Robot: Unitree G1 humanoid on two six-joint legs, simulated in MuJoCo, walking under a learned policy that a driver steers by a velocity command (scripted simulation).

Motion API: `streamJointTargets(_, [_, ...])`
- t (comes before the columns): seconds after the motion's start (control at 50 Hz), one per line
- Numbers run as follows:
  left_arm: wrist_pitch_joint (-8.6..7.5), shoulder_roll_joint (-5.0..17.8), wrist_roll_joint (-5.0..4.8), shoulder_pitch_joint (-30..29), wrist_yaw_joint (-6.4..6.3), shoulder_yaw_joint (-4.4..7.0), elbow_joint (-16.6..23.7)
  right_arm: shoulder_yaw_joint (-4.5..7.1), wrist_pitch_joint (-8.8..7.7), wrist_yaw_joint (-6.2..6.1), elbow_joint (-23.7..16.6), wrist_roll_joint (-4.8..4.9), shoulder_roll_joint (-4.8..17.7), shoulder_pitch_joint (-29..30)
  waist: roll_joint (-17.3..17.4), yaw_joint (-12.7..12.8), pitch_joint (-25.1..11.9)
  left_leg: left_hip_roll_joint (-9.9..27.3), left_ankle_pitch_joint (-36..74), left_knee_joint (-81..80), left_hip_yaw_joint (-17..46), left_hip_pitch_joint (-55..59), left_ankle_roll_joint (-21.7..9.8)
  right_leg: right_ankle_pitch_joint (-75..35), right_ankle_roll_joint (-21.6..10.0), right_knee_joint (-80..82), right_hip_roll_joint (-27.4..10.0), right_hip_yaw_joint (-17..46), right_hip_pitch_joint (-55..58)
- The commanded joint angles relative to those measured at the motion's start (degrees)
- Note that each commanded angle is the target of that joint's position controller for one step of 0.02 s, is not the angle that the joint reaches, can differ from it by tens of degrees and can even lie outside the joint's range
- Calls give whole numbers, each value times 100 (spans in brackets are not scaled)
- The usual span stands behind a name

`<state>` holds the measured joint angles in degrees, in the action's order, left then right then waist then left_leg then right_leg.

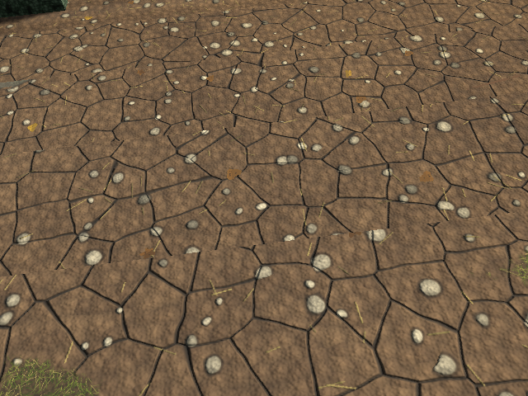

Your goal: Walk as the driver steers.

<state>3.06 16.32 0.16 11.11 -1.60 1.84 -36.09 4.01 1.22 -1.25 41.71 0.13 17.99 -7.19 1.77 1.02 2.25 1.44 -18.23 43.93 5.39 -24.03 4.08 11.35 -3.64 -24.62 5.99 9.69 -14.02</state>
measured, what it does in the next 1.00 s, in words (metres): walks ahead: left foot, then right foot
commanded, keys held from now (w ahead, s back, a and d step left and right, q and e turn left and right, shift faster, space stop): no key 0.58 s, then w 0.42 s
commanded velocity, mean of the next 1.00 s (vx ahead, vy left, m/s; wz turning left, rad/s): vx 0.11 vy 0.00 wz -0.06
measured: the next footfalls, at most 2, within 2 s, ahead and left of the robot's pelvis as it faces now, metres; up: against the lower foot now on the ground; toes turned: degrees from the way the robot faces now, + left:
left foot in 0.10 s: +0.04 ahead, +0.16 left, +0.00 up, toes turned -4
right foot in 0.92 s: +0.12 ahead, -0.09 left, +0.00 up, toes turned -1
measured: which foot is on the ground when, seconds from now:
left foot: up 0.00-0.08, down 0.10-0.92, up 0.94-1.00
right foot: down 0.00-0.64, up 0.66-0.90, down 0.92-1.00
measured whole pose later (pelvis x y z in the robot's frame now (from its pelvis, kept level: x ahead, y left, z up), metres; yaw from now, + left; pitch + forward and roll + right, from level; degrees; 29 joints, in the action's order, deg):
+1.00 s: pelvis +0.10 +0.00 -0.01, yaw -1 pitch +1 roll +0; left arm -4.9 15.3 -1.0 19.6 1.4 3.3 -46.4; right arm 1.8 -1.6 0.3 49.3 2.3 19.1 -18.3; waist 3.2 0.0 -1.3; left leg -0.4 -23.2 52.9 4.3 -19.1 -4.7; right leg 16.5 -3.3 -27.0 2.0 -1.1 -12.1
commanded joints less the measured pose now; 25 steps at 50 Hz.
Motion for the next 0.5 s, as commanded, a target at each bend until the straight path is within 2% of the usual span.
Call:
streamJointTargets(0.02, [-31,917,-5,-44,21,240,278,60,-134,58,-474,14,426,265,-978,113,-539,-43,-129,-556,-114,267,-73,-1565,-988,432,-1496,1387,489])
streamJointTargets(0.06, [-18,780,-47,-191,32,178,242,21,-178,105,-422,-8,323,68,-910,-69,-615,-69,361,-1481,-171,812,-192,-1746,-868,290,-1399,1422,441])
streamJointTargets(0.08, [-26,683,-71,-192,30,135,194,-14,-208,125,-377,-72,256,-89,-827,-206,-656,-24,1195,-2284,-172,1325,-294,-1717,-696,275,-1302,1391,298])
streamJointTargets(0.1, [-60,603,-30,-30,21,105,141,6,-221,121,-370,-145,447,-217,-630,-175,-839,316,2029,-2359,4,1972,-425,-1374,-415,165,-1153,1266,72])
streamJointTargets(0.12, [-114,593,72,284,43,108,112,57,-210,109,-437,-195,805,-164,19,102,-949,818,3304,-2017,362,2343,-715,-602,-131,-161,-705,860,-216])
streamJointTargets(0.14, [-157,485,75,461,71,83,34,-5,-187,131,-400,-183,627,110,574,268,-911,912,3124,-2028,498,2064,-1049,205,112,18,-456,447,-167])
streamJointTargets(0.16, [-161,576,121,342,69,83,-6,-56,-181,157,-426,-125,415,233,569,147,-776,787,2309,-2208,489,1799,-1072,246,254,143,-480,368,-13])
streamJointTargets(0.18, [-138,649,112,106,55,113,7,-77,-187,171,-399,-99,361,232,495,25,-630,615,1806,-2266,387,1702,-938,55,287,132,-471,321,-2])
streamJointTargets(0.22, [-45,622,107,-10,32,119,29,-113,-245,183,-361,-95,400,174,378,-37,-477,492,1475,-2342,305,1573,-797,-268,255,153,-511,360,55])
streamJointTargets(0.36, [-31,508,88,154,-51,133,-217,-219,-283,136,-189,-74,362,34,4,-93,-373,393,1376,-2452,268,1617,-827,-569,340,314,-589,367,191])
streamJointTargets(0.5, [-56,516,77,295,-113,166,-461,-289,-276,128,56,-64,379,-51,-141,-119,-395,312,1515,-2534,240,1732,-883,-822,438,409,-643,336,325])
Over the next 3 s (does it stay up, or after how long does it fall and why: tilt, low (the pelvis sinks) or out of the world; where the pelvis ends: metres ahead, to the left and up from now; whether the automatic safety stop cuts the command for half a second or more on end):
stays up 0.74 0.06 -0.16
